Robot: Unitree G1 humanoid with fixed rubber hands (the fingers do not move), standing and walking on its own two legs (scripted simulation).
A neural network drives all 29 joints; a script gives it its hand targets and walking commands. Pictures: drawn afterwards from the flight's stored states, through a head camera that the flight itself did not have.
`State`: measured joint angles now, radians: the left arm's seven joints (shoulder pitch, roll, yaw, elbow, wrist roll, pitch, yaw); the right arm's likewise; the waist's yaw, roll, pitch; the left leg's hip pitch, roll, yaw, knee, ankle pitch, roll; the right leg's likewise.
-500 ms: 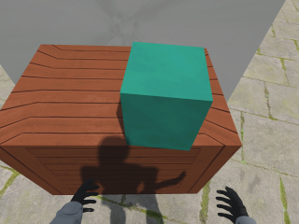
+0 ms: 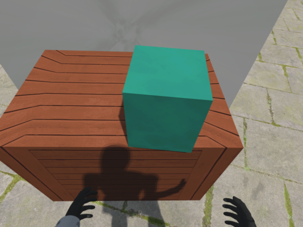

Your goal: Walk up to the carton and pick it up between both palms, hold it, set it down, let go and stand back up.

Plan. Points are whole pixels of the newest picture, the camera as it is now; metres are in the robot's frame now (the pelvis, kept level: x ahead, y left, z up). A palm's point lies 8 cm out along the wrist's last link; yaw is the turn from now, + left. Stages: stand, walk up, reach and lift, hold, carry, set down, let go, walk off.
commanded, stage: let go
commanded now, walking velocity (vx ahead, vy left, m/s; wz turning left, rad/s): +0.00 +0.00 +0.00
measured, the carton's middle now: (164, 101) +0.49 -0.01 +0.02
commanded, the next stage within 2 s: stand in 0.48 s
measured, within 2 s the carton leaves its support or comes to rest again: neither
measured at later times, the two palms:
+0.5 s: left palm (76, 211) +0.16 +0.22 -0.08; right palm (243, 222) +0.16 -0.23 -0.08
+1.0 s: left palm out of the picture +0.11 +0.25 -0.14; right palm out of the picture +0.00 -0.21 -0.16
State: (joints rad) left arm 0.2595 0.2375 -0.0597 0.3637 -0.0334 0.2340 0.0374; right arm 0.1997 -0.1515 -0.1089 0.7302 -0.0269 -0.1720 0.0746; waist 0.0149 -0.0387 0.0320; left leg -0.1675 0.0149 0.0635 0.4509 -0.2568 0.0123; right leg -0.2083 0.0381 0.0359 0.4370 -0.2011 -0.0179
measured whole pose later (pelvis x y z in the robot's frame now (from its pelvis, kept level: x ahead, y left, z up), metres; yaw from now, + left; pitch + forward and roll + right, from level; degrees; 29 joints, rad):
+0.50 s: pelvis +0.01 +0.00 +0.00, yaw +0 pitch +0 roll +0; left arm 0.25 0.24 -0.05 0.42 -0.01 0.16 0.03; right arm 0.18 -0.14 -0.08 0.77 -0.02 -0.20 0.05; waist 0.02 -0.04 0.01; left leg -0.19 0.02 0.06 0.48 -0.28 0.01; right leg -0.24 0.04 0.03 0.47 -0.23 -0.02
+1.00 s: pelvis +0.02 +0.03 -0.02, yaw -8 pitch +0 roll +0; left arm 0.35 0.16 0.03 0.77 0.04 0.00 0.02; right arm 0.33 -0.20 -0.05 0.93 -0.02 0.04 -0.02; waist -0.02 0.02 -0.01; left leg -0.25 0.04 0.21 0.68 -0.43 0.05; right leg -0.35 0.03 0.06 0.69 -0.35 0.01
